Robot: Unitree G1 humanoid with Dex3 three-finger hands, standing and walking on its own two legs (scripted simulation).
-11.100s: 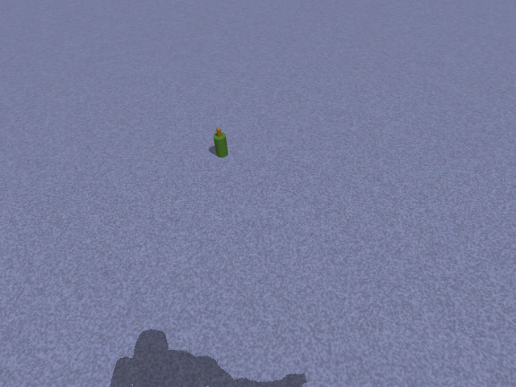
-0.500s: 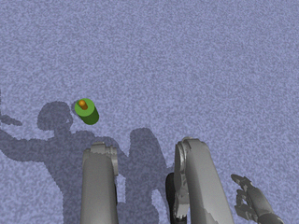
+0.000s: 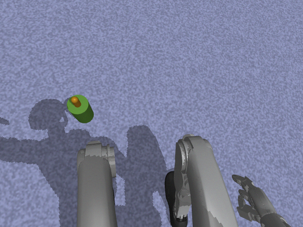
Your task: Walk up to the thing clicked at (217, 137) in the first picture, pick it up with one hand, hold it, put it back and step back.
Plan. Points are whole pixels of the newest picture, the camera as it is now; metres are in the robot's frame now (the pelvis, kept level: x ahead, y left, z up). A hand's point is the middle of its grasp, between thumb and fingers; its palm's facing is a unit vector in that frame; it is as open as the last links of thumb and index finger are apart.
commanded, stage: approach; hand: left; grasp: from the side
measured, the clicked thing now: (80, 107) +0.47 +0.23 -0.28
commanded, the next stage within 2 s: close in in 0.44 s
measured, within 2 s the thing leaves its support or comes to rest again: neither
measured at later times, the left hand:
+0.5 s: hand (37, 113) +0.43 +0.33 -0.19, palm faces +0.07 -1.00 +0.03, open 17.5 cm
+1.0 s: hand (70, 117) +0.43 +0.25 -0.25, palm faces +0.08 -1.00 -0.01, open 17.4 cm
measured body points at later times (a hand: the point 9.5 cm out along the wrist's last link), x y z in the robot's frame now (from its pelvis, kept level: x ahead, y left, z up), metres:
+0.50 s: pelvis -0.01 +0.01 -0.07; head +0.23 +0.13 +0.28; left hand +0.42 +0.38 -0.19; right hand +0.14 -0.27 -0.13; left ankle +0.08 +0.13 -0.34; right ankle +0.10 -0.13 -0.34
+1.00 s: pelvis -0.02 +0.02 -0.09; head +0.22 +0.16 +0.26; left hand +0.42 +0.31 -0.25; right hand +0.11 -0.25 -0.13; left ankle +0.08 +0.13 -0.34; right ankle +0.10 -0.13 -0.34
